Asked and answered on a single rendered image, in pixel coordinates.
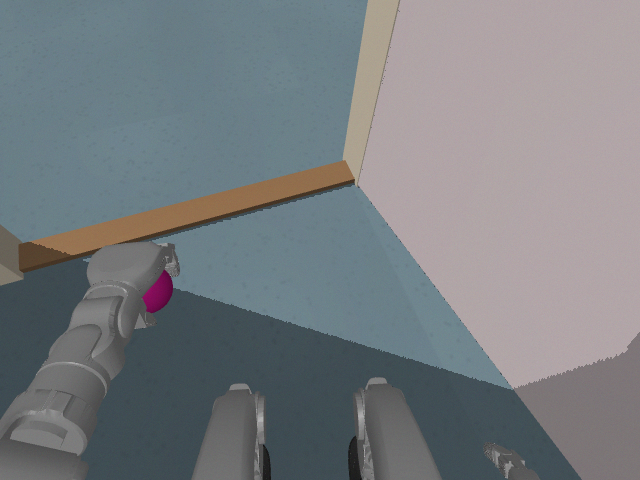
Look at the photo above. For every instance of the right robot hand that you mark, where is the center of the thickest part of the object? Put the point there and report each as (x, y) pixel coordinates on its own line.
(510, 464)

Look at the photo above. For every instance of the left robot hand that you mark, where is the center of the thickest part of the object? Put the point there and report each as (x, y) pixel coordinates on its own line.
(137, 264)

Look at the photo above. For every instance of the left robot arm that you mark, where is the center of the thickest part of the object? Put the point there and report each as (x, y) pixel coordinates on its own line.
(46, 428)

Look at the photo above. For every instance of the ball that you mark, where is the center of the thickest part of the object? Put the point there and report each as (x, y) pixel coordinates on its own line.
(159, 294)

